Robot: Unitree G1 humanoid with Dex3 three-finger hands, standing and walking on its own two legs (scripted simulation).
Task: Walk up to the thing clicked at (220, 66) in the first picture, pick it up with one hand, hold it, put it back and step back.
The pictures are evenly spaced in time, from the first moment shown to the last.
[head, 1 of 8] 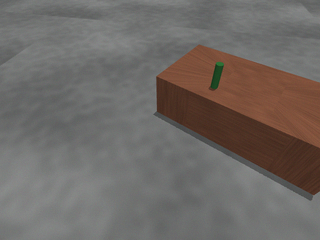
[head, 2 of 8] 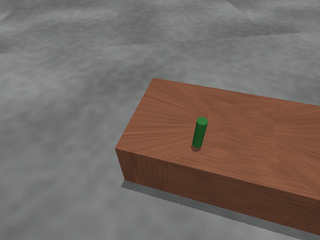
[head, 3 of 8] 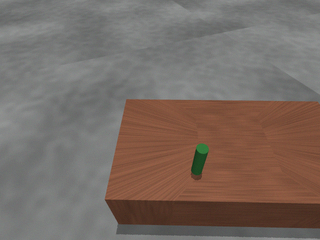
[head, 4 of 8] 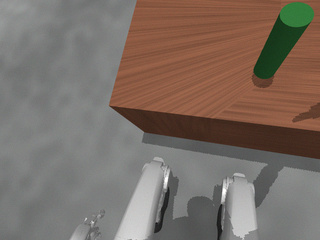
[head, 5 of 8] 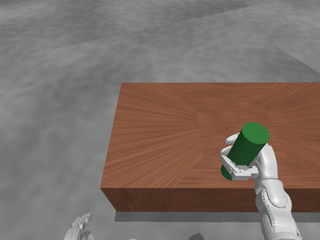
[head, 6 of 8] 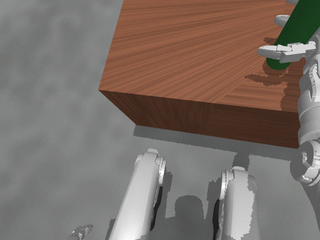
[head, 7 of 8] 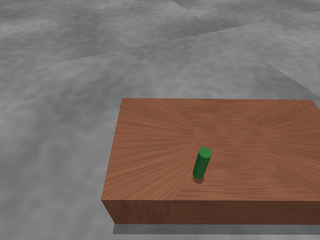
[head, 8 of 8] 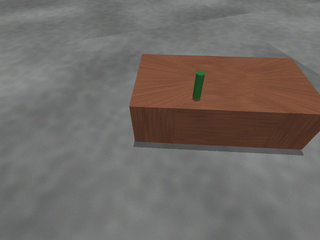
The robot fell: no
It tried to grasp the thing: yes
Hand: right
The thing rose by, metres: 0.31
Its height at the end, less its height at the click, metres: +0.00
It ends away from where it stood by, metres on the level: 0.03
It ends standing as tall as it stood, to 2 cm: yes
